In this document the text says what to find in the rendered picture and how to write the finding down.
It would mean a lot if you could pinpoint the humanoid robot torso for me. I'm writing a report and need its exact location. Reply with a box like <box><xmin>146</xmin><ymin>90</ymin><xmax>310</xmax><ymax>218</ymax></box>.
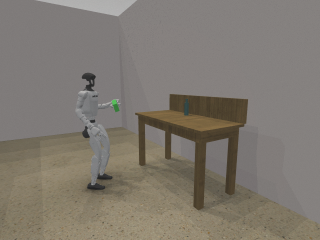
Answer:
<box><xmin>81</xmin><ymin>89</ymin><xmax>98</xmax><ymax>129</ymax></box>

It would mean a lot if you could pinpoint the robot right thigh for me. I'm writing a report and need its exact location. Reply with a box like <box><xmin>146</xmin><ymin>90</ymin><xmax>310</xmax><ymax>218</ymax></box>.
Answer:
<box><xmin>82</xmin><ymin>127</ymin><xmax>102</xmax><ymax>162</ymax></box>

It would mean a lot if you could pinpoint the robot right upper arm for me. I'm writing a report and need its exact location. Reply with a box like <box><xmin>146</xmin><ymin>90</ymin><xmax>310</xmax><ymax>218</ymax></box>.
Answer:
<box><xmin>75</xmin><ymin>91</ymin><xmax>88</xmax><ymax>114</ymax></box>

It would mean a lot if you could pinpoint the robot right forearm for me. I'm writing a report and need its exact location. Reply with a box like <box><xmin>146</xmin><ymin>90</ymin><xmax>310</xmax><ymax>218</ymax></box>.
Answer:
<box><xmin>75</xmin><ymin>109</ymin><xmax>94</xmax><ymax>130</ymax></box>

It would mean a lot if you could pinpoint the robot left hand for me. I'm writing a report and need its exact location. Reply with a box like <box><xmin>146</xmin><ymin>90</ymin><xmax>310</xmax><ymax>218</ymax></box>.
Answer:
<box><xmin>110</xmin><ymin>99</ymin><xmax>121</xmax><ymax>108</ymax></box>

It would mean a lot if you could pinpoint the robot right hand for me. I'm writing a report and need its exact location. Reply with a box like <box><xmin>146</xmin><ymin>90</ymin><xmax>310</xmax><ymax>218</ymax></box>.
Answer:
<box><xmin>90</xmin><ymin>127</ymin><xmax>107</xmax><ymax>142</ymax></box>

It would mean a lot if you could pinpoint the sponge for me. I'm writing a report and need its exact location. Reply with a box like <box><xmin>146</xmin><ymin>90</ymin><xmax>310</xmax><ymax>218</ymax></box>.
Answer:
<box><xmin>112</xmin><ymin>99</ymin><xmax>120</xmax><ymax>112</ymax></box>

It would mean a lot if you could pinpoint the robot left forearm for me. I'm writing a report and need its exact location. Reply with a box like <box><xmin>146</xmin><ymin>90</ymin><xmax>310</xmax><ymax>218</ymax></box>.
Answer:
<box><xmin>98</xmin><ymin>102</ymin><xmax>111</xmax><ymax>110</ymax></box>

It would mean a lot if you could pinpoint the table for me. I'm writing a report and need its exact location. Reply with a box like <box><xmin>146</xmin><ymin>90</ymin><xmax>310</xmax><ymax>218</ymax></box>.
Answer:
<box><xmin>135</xmin><ymin>94</ymin><xmax>248</xmax><ymax>210</ymax></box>

